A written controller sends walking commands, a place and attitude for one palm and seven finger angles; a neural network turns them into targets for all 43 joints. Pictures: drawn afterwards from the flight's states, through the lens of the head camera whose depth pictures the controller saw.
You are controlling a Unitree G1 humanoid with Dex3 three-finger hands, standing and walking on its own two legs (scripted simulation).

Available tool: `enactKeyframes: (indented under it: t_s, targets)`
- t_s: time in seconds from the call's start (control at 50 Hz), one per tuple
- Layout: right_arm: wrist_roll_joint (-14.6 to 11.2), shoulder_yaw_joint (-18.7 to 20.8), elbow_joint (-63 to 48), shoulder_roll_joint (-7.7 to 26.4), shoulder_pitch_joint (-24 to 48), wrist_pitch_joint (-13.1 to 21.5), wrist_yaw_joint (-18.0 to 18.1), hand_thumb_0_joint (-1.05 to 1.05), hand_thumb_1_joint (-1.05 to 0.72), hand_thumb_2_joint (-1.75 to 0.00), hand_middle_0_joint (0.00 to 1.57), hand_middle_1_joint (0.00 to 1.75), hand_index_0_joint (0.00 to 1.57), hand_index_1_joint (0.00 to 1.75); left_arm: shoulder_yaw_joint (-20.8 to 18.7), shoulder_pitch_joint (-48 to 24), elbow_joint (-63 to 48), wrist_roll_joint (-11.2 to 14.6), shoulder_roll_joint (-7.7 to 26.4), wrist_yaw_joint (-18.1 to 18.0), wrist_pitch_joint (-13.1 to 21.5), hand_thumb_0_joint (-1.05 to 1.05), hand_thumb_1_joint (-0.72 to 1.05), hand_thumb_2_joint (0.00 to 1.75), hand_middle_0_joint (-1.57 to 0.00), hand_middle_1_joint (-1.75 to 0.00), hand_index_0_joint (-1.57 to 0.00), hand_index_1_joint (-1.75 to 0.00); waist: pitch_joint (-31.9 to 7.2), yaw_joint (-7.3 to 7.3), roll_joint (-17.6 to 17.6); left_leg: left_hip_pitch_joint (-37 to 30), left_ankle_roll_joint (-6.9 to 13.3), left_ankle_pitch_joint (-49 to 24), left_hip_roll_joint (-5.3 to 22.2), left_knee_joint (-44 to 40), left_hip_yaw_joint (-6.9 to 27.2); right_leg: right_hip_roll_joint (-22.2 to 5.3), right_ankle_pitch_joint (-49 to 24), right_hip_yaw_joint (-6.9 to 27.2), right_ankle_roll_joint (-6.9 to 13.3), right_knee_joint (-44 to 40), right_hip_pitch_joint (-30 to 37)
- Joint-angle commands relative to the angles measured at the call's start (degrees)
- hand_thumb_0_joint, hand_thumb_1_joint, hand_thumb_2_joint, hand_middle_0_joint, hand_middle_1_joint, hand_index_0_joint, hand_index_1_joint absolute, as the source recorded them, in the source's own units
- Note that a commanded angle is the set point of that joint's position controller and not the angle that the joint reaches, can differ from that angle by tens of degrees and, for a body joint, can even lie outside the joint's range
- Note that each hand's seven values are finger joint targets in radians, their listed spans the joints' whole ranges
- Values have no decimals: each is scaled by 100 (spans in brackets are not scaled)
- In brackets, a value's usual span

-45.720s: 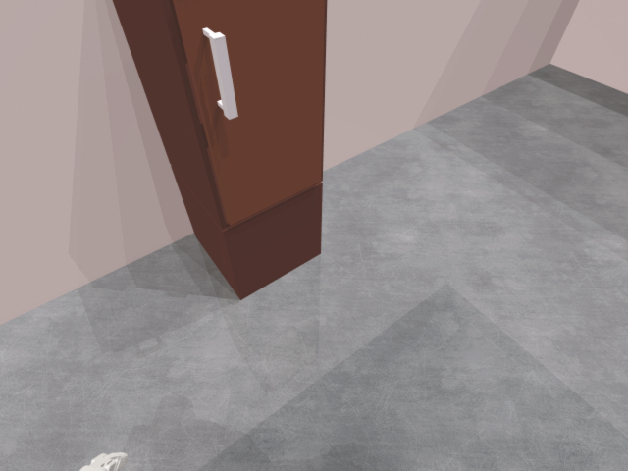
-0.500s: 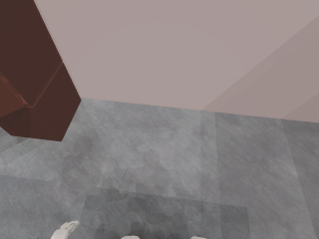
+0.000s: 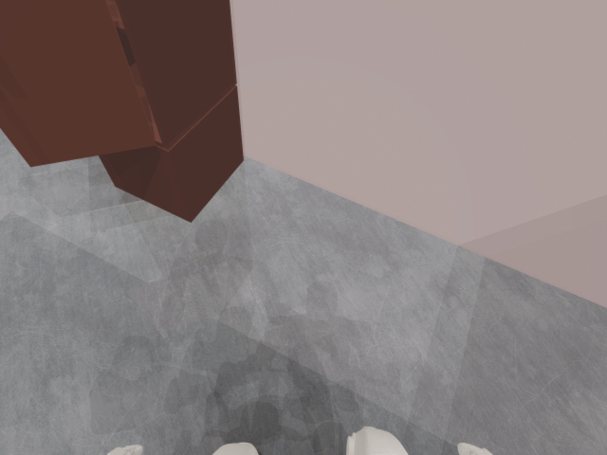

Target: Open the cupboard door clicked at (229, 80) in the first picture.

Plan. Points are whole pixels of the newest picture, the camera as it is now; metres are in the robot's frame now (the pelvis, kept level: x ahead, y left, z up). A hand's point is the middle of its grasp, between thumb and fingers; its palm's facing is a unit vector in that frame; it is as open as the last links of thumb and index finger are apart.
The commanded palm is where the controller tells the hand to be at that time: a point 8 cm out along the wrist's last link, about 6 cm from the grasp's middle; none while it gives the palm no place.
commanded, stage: turn to face it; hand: left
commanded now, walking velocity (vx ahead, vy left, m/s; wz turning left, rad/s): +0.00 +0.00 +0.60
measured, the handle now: out of the picture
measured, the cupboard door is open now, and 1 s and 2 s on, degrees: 46 46 46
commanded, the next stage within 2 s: take the last steps up to it in 0.48 s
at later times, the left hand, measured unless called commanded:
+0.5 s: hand out of the picture +0.02 +0.17 -0.17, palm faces +0.28 -0.94 -0.21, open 7.4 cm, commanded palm none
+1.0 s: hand out of the picture -0.03 +0.18 -0.16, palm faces +0.48 -0.85 -0.21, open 7.4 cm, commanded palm none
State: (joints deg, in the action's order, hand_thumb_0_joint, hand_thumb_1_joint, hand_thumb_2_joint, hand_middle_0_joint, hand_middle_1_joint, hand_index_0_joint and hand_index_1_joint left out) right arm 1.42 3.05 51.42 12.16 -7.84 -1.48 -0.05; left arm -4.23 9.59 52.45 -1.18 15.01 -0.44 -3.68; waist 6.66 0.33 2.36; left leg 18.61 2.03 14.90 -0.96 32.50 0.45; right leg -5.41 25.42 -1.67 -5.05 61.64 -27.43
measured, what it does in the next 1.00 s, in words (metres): steps on the spot, turning left: right foot, then left foot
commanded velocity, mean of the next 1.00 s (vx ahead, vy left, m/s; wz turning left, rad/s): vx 0.13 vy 0.07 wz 0.31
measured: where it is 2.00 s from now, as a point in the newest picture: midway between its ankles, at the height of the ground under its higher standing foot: (205, 387)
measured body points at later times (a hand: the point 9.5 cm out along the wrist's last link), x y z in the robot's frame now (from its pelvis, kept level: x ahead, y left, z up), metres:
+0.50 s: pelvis +0.02 -0.03 +0.00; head +0.06 -0.01 +0.45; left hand +0.01 +0.22 -0.15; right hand +0.18 -0.25 -0.14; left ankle +0.00 +0.09 -0.72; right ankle +0.02 -0.16 -0.73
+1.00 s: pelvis +0.06 +0.02 +0.01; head +0.09 +0.03 +0.46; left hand -0.06 +0.22 -0.14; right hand +0.22 -0.18 -0.14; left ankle +0.02 +0.15 -0.67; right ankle +0.07 -0.14 -0.73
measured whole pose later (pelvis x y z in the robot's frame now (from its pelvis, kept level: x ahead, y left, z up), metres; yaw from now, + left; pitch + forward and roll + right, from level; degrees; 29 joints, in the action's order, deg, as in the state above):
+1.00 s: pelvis +0.06 +0.02 +0.01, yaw +26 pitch +1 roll +1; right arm 1.4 3.9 57.3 12.4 -11.1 -2.8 -2.4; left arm -2.9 19.7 58.9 -1.9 9.2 -0.1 2.8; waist 2.8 -0.5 0.0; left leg 29.9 -1.8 16.3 2.4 56.8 -1.4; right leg -6.4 16.9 -7.3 -3.1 22.4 -5.8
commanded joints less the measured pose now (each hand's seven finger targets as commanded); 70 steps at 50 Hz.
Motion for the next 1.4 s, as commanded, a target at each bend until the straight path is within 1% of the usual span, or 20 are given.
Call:
enactKeyframes:
  t_s: [0.0, 0.16, 0.2, 0.28, 0.42, 0.48, 0.52, 0.74, 0.76, 0.8, 0.82, 0.86, 0.92, 1.04, 1.08, 1.1, 1.12, 1.16, 1.2, 1.38]
  targets:
    - [14, 333, -274, 1259, -315, 62, 85, 0, -90, -90, 20, 30, 20, 30, -80, -188, -580, 25, 336, 10, 185, 0, 90, 90, -20, -30, -20, -30, -974, 153, -1034, -819, 717, -1320, 1336, -1302, 1668, 123, -107, 137, 26, -613, -56]
    - [-54, 370, -352, 1055, -22, -27, 39, 0, -90, -90, 20, 30, 20, 30, -125, 495, -495, 55, 528, -88, 354, 0, 90, 90, -20, -30, -20, -30, -1149, -234, -733, 252, 274, -1314, 752, -423, 1829, 331, -1214, 178, 213, -3836, 2321]
    - [-93, 298, -526, 609, -18, -10, -27, 0, -90, -90, 20, 30, 20, 30, -241, 571, -510, -70, 1235, -140, 409, 0, 90, 90, -20, -30, -20, -30, -874, -307, 1322, 1618, -409, 1889, -427, 2004, 276, -2164, -1493, 2413, 1314, -4800, 2560]
    - [-52, 270, -242, 607, -17, -140, -98, 0, -90, -90, 20, 30, 20, 30, -60, -36, -617, -2, 583, -170, 432, 0, 90, 90, -20, -30, -20, -30, -573, 51, 1110, 1450, -503, 1233, 180, 3499, 205, -1295, -3506, 688, 1260, -4165, 2006]
    - [-103, 77, -175, 313, 323, -50, -112, 0, -90, -90, 20, 30, 20, 30, -148, 642, -194, -47, 909, -136, 453, 0, 90, 90, -20, -30, -20, -30, -789, -214, 934, 332, -465, 961, -32, 693, -517, -1247, -4763, 218, 1071, -3550, 2506]
    - [-64, 134, 14, 641, -211, 41, -75, 0, -90, -90, 20, 30, 20, 30, -114, 521, -156, 54, 761, -99, 409, 0, 90, 90, -20, -30, -20, -30, -1016, 119, 384, -1236, -244, -814, 246, -813, -275, -957, -3615, -195, 531, -2688, 1597]
    - [5, 315, 57, 1471, -713, 35, 5, 0, -90, -90, 20, 30, 20, 30, 45, 417, -412, 86, 192, -78, 316, 0, 90, 90, -20, -30, -20, -30, -1269, 343, -1735, -1783, 1009, -3495, 2369, -1098, 1999, -48, 1172, -452, 55, -964, 172]
    - [2, 190, 44, 993, -93, 92, 69, 0, -90, -90, 20, 30, 20, 30, -29, 896, 141, -22, 32, 143, 412, 0, 90, 90, -20, -30, -20, -30, -643, -226, -956, 207, 597, 1513, 964, -1307, 1241, 461, -278, -542, 366, -2859, 1845]
    - [-34, 176, 0, 869, 32, 96, 37, 0, -90, -90, 20, 30, 20, 30, -89, 1325, 250, -46, 214, 125, 468, 0, 90, 90, -20, -30, -20, -30, -564, -474, -492, 931, 380, 1791, 581, -624, 908, 238, -320, -268, 426, -3660, 2682]
    - [-17, 99, -400, 504, 521, 118, -72, 0, -90, -90, 20, 30, 20, 30, -254, 1838, 282, -75, 1019, 8, 532, 0, 90, 90, -20, -30, -20, -30, -39, -824, 1522, 2725, -156, 1872, -150, 2426, 114, -2402, 1875, 3261, 1436, -5699, 2847]
    - [31, 155, -447, 657, 646, 98, -120, 0, -90, -90, 20, 30, 20, 30, -246, 1577, 215, -27, 1000, -11, 589, 0, 90, 90, -20, -30, -20, -30, 157, -582, 825, 2700, -169, 1250, 187, 3159, 503, -2451, 2104, 3365, 1583, -5820, 2211]
    - [26, 220, -212, 599, 312, 30, -189, 0, -90, -90, 20, 30, 20, 30, -144, 818, 139, -38, 554, -49, 682, 0, 90, 90, -20, -30, -20, -30, 237, -134, 959, 2383, -290, 369, 515, 3473, 463, -1925, 1175, 2076, 1214, -5647, 1727]
    - [-16, 132, -46, 347, 215, 59, -264, 0, -90, -90, 20, 30, 20, 30, -96, 930, 263, -37, 409, -38, 795, 0, 90, 90, -20, -30, -20, -30, -75, -145, 759, 1917, -431, 13, 567, 2632, -37, -1475, -1199, 513, 991, -5248, 2130]
    - [-56, -4, -69, 56, 402, 221, -330, 0, -90, -90, 20, 30, 20, 30, -163, 1413, 700, -68, 698, -8, 743, 0, 90, 90, -20, -30, -20, -30, -384, -390, 998, 643, -307, 183, 153, 288, -837, -1382, -2663, -241, 867, -4451, 2488]
    - [-17, 49, 198, 296, -490, 296, -260, 0, -90, -90, 20, 30, 20, 30, -178, 1126, 683, -38, 683, 8, 698, 0, 90, 90, -20, -30, -20, -30, -622, 87, 737, -850, -216, -184, -54, -532, -1105, -1131, -2564, -650, 659, -3612, 1816]
    - [17, 155, 424, 716, -1265, 336, -177, 0, -90, -90, 20, 30, 20, 30, -124, 1144, 592, -20, 449, 50, 668, 0, 90, 90, -20, -30, -20, -30, -1106, 407, -207, -2184, -27, -98, 335, -596, -652, -866, -2364, -914, 486, -2303, 1074]
    - [88, 368, 604, 1389, -2099, 366, -63, 0, -90, -90, 20, 30, 20, 30, -49, 1141, 377, 43, 29, 101, 636, 0, 90, 90, -20, -30, -20, -30, -1639, 717, -1847, -3147, 617, 60, 1842, -994, 1591, -55, 216, -1195, 217, -609, -355]
    - [50, 327, 718, 1383, -2225, 350, 69, 0, -90, -90, 20, 30, 20, 30, 45, 207, 13, 12, -85, 31, 639, 0, 90, 90, -20, -30, -20, -30, -1343, 712, -1355, -2489, 1105, 336, 2372, -1647, 2248, -64, 739, -198, 543, 1274, -1205]
    - [36, 187, 540, 792, -1407, 406, 124, 0, -90, -90, 20, 30, 20, 30, 23, 79, 171, 4, -109, 79, 597, 0, 90, 90, -20, -30, -20, -30, -572, 373, -1335, -1364, 957, 566, 2076, -1941, 1573, -401, -148, 81, 561, 1244, -1223]
    - [35, 72, 751, 528, -1280, 535, 88, 0, -90, -90, 20, 30, 20, 30, 57, -110, 170, -27, -294, 185, 467, 0, 90, 90, -20, -30, -20, -30, -271, -11, -492, -914, 912, -389, 1669, -2426, 228, -164, -1165, -212, 497, -1553, -66]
